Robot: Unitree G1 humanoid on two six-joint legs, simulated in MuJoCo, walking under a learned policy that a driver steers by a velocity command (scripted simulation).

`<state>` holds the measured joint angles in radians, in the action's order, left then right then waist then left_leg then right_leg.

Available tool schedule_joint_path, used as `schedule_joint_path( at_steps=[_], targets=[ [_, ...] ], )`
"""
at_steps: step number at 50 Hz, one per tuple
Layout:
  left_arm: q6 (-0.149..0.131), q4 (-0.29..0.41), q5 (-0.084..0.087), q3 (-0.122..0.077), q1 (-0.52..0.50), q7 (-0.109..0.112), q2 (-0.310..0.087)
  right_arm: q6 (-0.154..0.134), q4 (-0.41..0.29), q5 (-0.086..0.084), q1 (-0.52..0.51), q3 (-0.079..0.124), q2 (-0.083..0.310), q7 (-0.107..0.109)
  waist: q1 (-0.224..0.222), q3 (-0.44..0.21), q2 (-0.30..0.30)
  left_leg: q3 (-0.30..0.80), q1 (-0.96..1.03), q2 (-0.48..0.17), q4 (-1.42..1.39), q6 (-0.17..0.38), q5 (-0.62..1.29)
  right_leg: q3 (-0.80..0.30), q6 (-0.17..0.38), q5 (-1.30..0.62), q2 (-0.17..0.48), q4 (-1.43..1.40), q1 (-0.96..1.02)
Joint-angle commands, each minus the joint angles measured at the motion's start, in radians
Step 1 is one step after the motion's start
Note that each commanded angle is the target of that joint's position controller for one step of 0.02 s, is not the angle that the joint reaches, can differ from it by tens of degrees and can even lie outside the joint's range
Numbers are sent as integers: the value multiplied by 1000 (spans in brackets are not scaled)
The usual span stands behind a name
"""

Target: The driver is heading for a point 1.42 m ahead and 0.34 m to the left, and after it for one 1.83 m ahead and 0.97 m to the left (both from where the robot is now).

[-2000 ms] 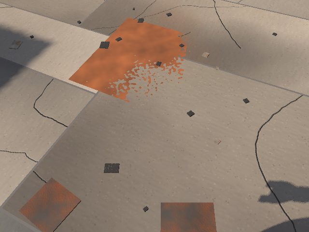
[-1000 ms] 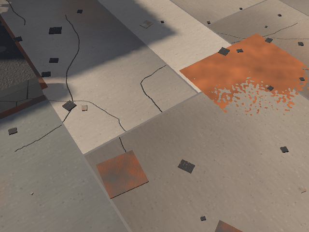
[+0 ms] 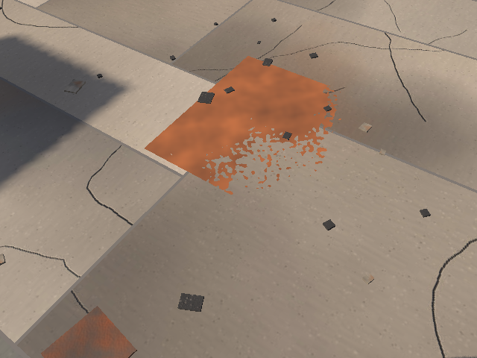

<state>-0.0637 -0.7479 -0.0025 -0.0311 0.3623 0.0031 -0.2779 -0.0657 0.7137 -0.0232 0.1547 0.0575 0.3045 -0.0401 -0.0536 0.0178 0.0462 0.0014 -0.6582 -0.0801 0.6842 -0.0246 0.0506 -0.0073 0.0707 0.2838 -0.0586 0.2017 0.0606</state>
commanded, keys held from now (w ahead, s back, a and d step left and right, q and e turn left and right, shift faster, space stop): w+q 0.72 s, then w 0.24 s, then w+e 0.04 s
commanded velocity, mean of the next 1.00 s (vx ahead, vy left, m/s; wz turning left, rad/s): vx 0.48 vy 0.00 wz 0.43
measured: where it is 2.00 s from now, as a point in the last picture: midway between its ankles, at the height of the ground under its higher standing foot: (195, 180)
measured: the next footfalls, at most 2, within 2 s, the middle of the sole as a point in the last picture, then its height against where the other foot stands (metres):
left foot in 0.16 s outside the picture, level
right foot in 0.62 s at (289, 326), level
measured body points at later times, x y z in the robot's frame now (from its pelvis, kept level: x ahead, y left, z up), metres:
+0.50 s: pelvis +0.29 +0.04 +0.00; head +0.33 +0.06 +0.45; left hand +0.43 +0.34 -0.08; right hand +0.44 -0.22 -0.11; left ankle +0.24 +0.13 -0.74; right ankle +0.50 -0.09 -0.69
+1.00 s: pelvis +0.56 +0.08 +0.00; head +0.58 +0.09 +0.45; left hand +0.42 +0.33 -0.12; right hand +0.86 -0.02 -0.08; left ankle +0.62 +0.29 -0.70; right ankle +0.54 -0.05 -0.74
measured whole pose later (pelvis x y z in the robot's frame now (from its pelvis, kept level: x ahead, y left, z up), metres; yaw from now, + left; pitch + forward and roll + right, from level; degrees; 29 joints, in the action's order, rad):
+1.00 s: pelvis +0.56 +0.08 +0.00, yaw +29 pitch +1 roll -1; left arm -0.08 -0.81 0.01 -0.05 0.40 -0.01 -0.28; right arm -0.05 0.64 -0.01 0.10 0.04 0.27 -0.03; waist -0.10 0.03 0.04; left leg 0.05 -0.63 -0.08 0.71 -0.01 -0.07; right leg 0.09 0.02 0.25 -0.02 0.25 -0.02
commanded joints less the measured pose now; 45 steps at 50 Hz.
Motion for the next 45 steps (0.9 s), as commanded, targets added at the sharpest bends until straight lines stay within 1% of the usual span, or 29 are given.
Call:
schedule_joint_path(
  at_steps=[1, 4, 6, 7, 8, 9, 10, 11, 12, 13, 14, 15, 17, 19, 23, 25, 27, 29, 30, 31, 32, 33, 34, 35, 36, 37, 38, 40, 45],
  targets=[
    [-11, 19, 4, -51, 40, 3, -179, -27, -124, -7, -199, -7, 38, -22, -56, 126, -105, -13, -56, 14, -87, 27, 31, -48, 118, -254, 279, -97, -50],
    [-1, 2, 9, -56, 46, 5, -188, -34, -145, -6, -218, -10, 41, -41, -44, 115, -106, -32, -42, 48, -140, 73, -48, -5, 101, -459, 305, -31, 38],
    [7, 6, 7, -61, 33, 15, -210, -32, -143, 1, -160, 4, 72, -41, 1, 29, -147, -82, 76, 110, -136, 113, -128, 31, 75, -882, 300, 106, 87],
    [17, 11, 2, -63, 27, 22, -223, -27, -126, 2, -71, 23, 108, -36, 51, -47, -166, -107, 189, 150, -125, 137, -167, 51, 60, -1078, 288, 243, 101],
    [25, 19, 2, -61, 11, 30, -224, -23, -96, -2, 73, 46, 150, -25, 134, -136, -153, -112, 405, 178, -164, 171, -125, 89, 30, -1135, 259, 447, 24],
    [18, 43, -14, -49, 21, 37, -205, -12, -74, -4, 233, 67, 204, -9, 203, -243, -87, 74, 734, 57, -145, 227, -123, 92, -4, -880, 236, 724, -222],
    [-8, 81, -25, -7, 133, 17, -69, -15, -71, -1, 278, 83, 289, -7, 110, -373, 194, 667, 1085, -227, -209, 434, -337, 40, -81, 81, 9, 1128, -658],
    [-44, 80, 1, -17, 36, 0, -150, -14, -70, -2, 298, 59, 184, -1, 181, -429, 107, 826, 1117, -246, -348, 430, -432, -132, -73, 242, -1, 1243, -768],
    [-66, 125, 44, -27, -69, -14, -184, -11, -72, 6, 247, 51, 164, 7, 182, -259, 72, 667, 998, -219, -380, 378, -407, -139, -59, 167, 58, 1225, -847],
    [-81, 140, 37, -18, -112, -13, -171, -10, -84, 6, 189, 47, 154, 10, 147, -165, -35, 561, 843, -178, -395, 351, -324, -123, -48, 103, 102, 1140, -827],
    [-84, 143, 14, -21, -129, -9, -164, -10, -96, 11, 135, 42, 140, 12, 104, -88, -80, 490, 702, -140, -415, 338, -213, -110, -55, 71, 127, 1049, -790],
    [-76, 141, 1, -27, -112, -8, -168, -12, -111, 24, 100, 34, 123, 16, 66, -64, -59, 436, 603, -109, -443, 337, -132, -111, -63, 49, 147, 1011, -727],
    [-53, 131, -11, -23, -67, -6, -150, -11, -114, 18, 65, 35, 124, 24, 27, -40, -17, 383, 484, -86, -481, 352, -52, -89, -100, 42, 159, 935, -677],
    [-38, 140, -20, -13, -85, -1, -122, -14, -103, 11, 66, 38, 139, 33, 21, -8, -9, 305, 370, -56, -494, 343, -2, -55, -138, -2, 156, 814, -647],
    [-45, 179, -15, 6, -260, -5, -79, -2, -77, 0, 115, 49, 168, 48, 96, 4, 13, 229, 285, 23, -463, 265, -117, -30, -162, -315, 95, 478, -531],
    [-52, 190, 2, -1, -305, -10, -97, 6, -59, -6, 162, 53, 178, 51, 117, -13, 27, 276, 327, 3, -433, 244, -179, -48, -163, -369, 70, 395, -492],
    [-57, 193, 12, -17, -303, -13, -130, 13, -52, -12, 174, 51, 168, 53, 106, -24, 48, 344, 399, -24, -371, 218, -238, -86, -146, -337, 76, 337, -475],
    [-62, 187, 16, -36, -264, -14, -155, 20, -54, -5, 167, 51, 160, 53, 74, -33, 73, 399, 443, -46, -295, 193, -248, -85, -111, -243, 76, 315, -423],
    [-65, 172, 15, -47, -201, -12, -164, 23, -57, -2, 162, 45, 139, 51, 37, -50, 75, 398, 435, -26, -235, 171, -242, -70, -85, -212, 75, 287, -337],
    [-70, 163, 5, -63, -106, -6, -193, 20, -62, 4, 172, 28, 88, 46, -12, -119, 45, 354, 398, 27, -76, 136, -251, -112, -42, -174, 137, 271, -179],
    [-65, 156, -4, -76, 26, 3, -249, 18, -78, 28, 219, 1, 4, 42, -37, -267, -137, 242, 277, 113, 238, 90, -514, -318, 16, -97, 333, 261, 58],
    [-50, 119, -16, -93, 67, -11, -313, 7, -121, -17, 314, -5, 9, 41, 27, -309, -473, 154, -58, 170, 526, 55, -676, -834, 159, 239, 505, 105, 220],
    [-49, 146, -5, -73, 16, -16, -213, 12, -87, -29, 283, 18, 113, 48, -1, -202, -281, 190, -135, 103, 638, 38, -584, -810, 136, 396, 472, 60, 143],
    [-43, 148, -1, -60, -20, -11, -165, 19, -98, -18, 186, 30, 148, 47, -18, -105, -191, 159, -147, 73, 653, 32, -488, -616, 99, 306, 430, 69, 49],
    [-41, 149, -10, -51, -60, -10, -144, 25, -103, -6, 146, 30, 135, 49, -4, -62, -122, 143, -105, 40, 625, 26, -418, -475, 85, 133, 382, 68, -48],
    [-40, 135, -14, -45, -78, -10, -121, 25, -112, 3, 116, 31, 119, 47, 5, -24, -124, 145, -85, 19, 571, 24, -376, -384, 88, 17, 338, 53, -108],
    [-44, 123, -18, -42, -82, -8, -114, 26, -113, -1, 118, 28, 98, 42, 21, -11, -155, 139, -39, 1, 537, 24, -351, -313, 84, -49, 310, 31, -154],
    [-53, 96, -10, -42, -67, -11, -103, 31, -105, -2, 122, 20, 61, 38, 29, -10, -163, 118, -14, 8, 480, 22, -340, -237, 106, -139, 291, -1, -170],
    [-49, 40, 8, -57, -49, -11, -150, 19, -128, 14, 5, -3, 18, 25, 19, 13, -115, 87, -50, -5, 189, 13, -200, -126, 141, -298, 303, -47, -122]
  ],
)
